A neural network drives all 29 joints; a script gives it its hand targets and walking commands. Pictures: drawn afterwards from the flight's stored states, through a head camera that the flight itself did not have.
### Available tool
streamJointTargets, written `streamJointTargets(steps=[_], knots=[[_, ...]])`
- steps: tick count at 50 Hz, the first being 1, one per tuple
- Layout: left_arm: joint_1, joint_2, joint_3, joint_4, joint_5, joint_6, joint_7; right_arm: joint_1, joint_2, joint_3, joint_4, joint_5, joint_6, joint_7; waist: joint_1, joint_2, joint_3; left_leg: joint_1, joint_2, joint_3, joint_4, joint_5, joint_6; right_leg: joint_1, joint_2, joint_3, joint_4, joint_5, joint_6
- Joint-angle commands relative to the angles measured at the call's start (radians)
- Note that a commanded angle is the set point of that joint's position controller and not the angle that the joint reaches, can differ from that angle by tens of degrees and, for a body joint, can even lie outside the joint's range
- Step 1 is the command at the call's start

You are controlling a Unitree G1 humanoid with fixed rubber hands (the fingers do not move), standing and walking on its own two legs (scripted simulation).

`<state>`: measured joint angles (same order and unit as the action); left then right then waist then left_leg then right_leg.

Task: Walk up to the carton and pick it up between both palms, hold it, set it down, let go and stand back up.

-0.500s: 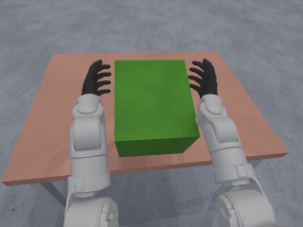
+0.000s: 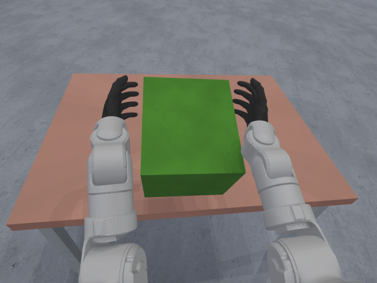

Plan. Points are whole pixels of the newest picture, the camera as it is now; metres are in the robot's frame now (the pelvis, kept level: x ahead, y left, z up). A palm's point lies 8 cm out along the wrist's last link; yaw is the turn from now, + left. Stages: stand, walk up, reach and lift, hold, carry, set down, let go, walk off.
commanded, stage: hold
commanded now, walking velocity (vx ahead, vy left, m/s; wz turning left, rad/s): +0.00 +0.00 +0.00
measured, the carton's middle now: (185, 139) +0.38 +0.02 +0.10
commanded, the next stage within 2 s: none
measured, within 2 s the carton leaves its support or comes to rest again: neither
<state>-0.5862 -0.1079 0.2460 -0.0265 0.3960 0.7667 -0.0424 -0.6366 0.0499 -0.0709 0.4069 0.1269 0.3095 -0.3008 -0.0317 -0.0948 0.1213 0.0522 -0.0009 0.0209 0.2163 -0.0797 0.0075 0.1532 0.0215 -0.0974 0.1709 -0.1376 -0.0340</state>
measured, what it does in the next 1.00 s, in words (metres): stands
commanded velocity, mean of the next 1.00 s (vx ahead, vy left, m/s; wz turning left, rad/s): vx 0.00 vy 0.00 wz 0.00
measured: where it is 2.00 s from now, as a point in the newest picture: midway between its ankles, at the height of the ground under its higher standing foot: outside the picture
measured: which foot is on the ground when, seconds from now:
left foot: down 0.00-1.00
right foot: down 0.00-1.00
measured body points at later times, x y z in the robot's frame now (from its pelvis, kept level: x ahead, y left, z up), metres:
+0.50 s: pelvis +0.00 +0.00 +0.00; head -0.01 +0.03 +0.45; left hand +0.37 +0.14 +0.19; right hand +0.38 -0.14 +0.18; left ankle +0.04 +0.11 -0.75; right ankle -0.01 -0.09 -0.75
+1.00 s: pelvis +0.00 -0.01 +0.00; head -0.01 +0.02 +0.45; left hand +0.37 +0.14 +0.18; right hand +0.38 -0.13 +0.18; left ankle +0.04 +0.11 -0.75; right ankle -0.01 -0.09 -0.75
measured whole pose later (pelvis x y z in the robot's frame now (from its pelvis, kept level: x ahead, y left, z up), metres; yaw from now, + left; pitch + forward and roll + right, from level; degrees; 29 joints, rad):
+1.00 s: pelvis +0.00 -0.01 +0.00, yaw +1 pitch -9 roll +0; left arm -0.56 -0.11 0.23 -0.09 0.38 0.78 -0.04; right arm -0.62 0.04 -0.05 0.33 0.15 0.34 -0.32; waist -0.07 -0.08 0.12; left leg 0.01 0.00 0.01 0.21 -0.07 0.00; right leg 0.12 0.02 -0.12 0.17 -0.14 -0.04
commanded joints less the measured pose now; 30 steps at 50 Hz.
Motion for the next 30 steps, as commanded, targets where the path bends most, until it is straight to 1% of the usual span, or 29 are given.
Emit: streamJointTargets(steps=[1,7,11,12,13,14,15,16,17,19,20,21,22,24,25,26,27,28,29,30], knots=[[-0.477,-0.293,-0.317,-0.048,-0.130,-0.066,-0.117,-0.475,0.254,0.219,-0.146,0.031,-0.028,0.118,-0.033,0.103,-0.297,0.105,-0.008,0.025,-0.007,0.039,-0.041,-0.066,0.008,-0.021,-0.025,0.070,0.061],[-0.467,-0.301,-0.309,-0.053,-0.122,-0.087,-0.116,-0.478,0.261,0.246,-0.156,0.033,-0.042,0.120,-0.019,0.093,-0.347,0.140,-0.013,0.019,0.016,0.137,-0.042,-0.044,0.014,-0.020,-0.015,0.154,0.064],[-0.456,-0.307,-0.321,-0.068,-0.124,-0.094,-0.115,-0.476,0.270,0.273,-0.173,0.037,-0.055,0.120,-0.011,0.086,-0.363,0.152,-0.014,0.018,0.022,0.178,-0.041,-0.031,0.014,-0.016,-0.012,0.192,0.066],[-0.458,-0.307,-0.348,-0.069,-0.149,-0.087,-0.110,-0.487,0.262,0.275,-0.189,0.036,-0.049,0.117,-0.040,0.105,-0.357,0.103,-0.007,0.013,0.018,0.154,-0.056,-0.050,0.005,-0.015,-0.017,0.168,0.059],[-0.465,-0.315,-0.370,-0.096,-0.157,-0.084,-0.106,-0.488,0.265,0.286,-0.209,0.043,-0.046,0.116,-0.050,0.104,-0.370,0.103,-0.005,0.007,0.021,0.164,-0.051,-0.054,0.008,-0.016,-0.012,0.175,0.061],[-0.459,-0.318,-0.379,-0.109,-0.163,-0.078,-0.101,-0.489,0.268,0.285,-0.232,0.047,-0.042,0.115,-0.053,0.107,-0.395,0.113,-0.006,0.009,0.024,0.163,-0.053,-0.045,0.007,-0.017,-0.006,0.178,0.061],[-0.457,-0.320,-0.393,-0.134,-0.169,-0.074,-0.097,-0.498,0.270,0.296,-0.264,0.057,-0.038,0.113,-0.057,0.108,-0.417,0.124,-0.008,0.005,0.033,0.198,-0.049,-0.042,0.007,-0.016,-0.002,0.217,0.066],[-0.456,-0.318,-0.389,-0.132,-0.167,-0.066,-0.095,-0.489,0.264,0.300,-0.258,0.058,-0.031,0.114,-0.056,0.097,-0.399,0.119,-0.008,0.003,0.036,0.204,-0.055,-0.039,0.006,-0.019,0.000,0.218,0.062],[-0.434,-0.314,-0.379,-0.119,-0.156,-0.055,-0.096,-0.466,0.253,0.290,-0.240,0.057,-0.021,0.111,-0.055,0.092,-0.371,0.125,-0.003,0.003,0.032,0.202,-0.054,-0.046,0.006,-0.019,-0.004,0.210,0.064],[-0.406,-0.293,-0.344,-0.107,-0.138,-0.033,-0.101,-0.442,0.245,0.281,-0.218,0.065,0.001,0.107,-0.042,0.101,-0.335,0.092,-0.008,0.006,0.019,0.138,-0.051,-0.034,-0.002,-0.015,-0.012,0.158,0.064],[-0.422,-0.293,-0.341,-0.101,-0.142,-0.029,-0.102,-0.454,0.252,0.278,-0.224,0.059,0.003,0.108,-0.044,0.074,-0.328,0.072,-0.010,0.005,0.012,0.104,-0.046,-0.032,-0.004,-0.016,-0.011,0.139,0.066],[-0.425,-0.305,-0.346,-0.123,-0.148,-0.033,-0.104,-0.461,0.255,0.277,-0.235,0.064,0.002,0.110,-0.039,0.085,-0.344,0.071,-0.006,0.004,0.004,0.097,-0.045,-0.026,0.001,-0.020,-0.011,0.131,0.066],[-0.437,-0.309,-0.352,-0.124,-0.153,-0.038,-0.103,-0.476,0.265,0.285,-0.254,0.064,-0.003,0.112,-0.042,0.072,-0.348,0.075,-0.006,0.003,0.005,0.121,-0.044,-0.025,0.002,-0.019,-0.009,0.155,0.069],[-0.400,-0.301,-0.343,-0.131,-0.143,-0.036,-0.107,-0.455,0.268,0.300,-0.282,0.069,-0.010,0.108,-0.038,0.066,-0.381,0.088,-0.011,0.003,0.016,0.183,-0.037,0.013,-0.006,-0.006,0.006,0.239,0.073],[-0.404,-0.298,-0.344,-0.141,-0.142,-0.037,-0.112,-0.450,0.271,0.307,-0.283,0.072,-0.012,0.104,-0.035,0.071,-0.382,0.086,-0.015,0.008,0.017,0.189,-0.033,0.017,-0.007,-0.008,0.005,0.265,0.076],[-0.402,-0.310,-0.340,-0.142,-0.142,-0.037,-0.115,-0.445,0.274,0.315,-0.292,0.068,-0.011,0.100,-0.036,0.056,-0.390,0.086,-0.015,0.003,0.020,0.201,-0.035,0.031,-0.007,-0.007,0.010,0.288,0.076],[-0.403,-0.299,-0.343,-0.150,-0.137,-0.040,-0.116,-0.437,0.279,0.315,-0.283,0.070,-0.011,0.096,-0.044,0.062,-0.381,0.089,-0.017,0.009,0.014,0.192,-0.033,0.030,-0.007,-0.005,0.011,0.285,0.079],[-0.388,-0.297,-0.340,-0.145,-0.138,-0.039,-0.119,-0.426,0.269,0.313,-0.292,0.075,-0.010,0.095,-0.037,0.067,-0.377,0.093,-0.015,0.003,0.017,0.205,-0.028,0.033,-0.011,-0.006,0.012,0.297,0.078],[-0.379,-0.295,-0.346,-0.158,-0.144,-0.038,-0.123,-0.421,0.263,0.320,-0.292,0.075,-0.010,0.093,-0.037,0.069,-0.381,0.095,-0.012,-0.003,0.019,0.217,-0.031,0.032,-0.008,-0.005,0.009,0.294,0.074],[-0.383,-0.283,-0.346,-0.161,-0.137,-0.034,-0.123,-0.433,0.263,0.323,-0.298,0.075,-0.011,0.090,-0.038,0.082,-0.377,0.100,-0.014,0.005,0.016,0.214,-0.033,0.024,-0.013,0.000,0.004,0.292,0.074]])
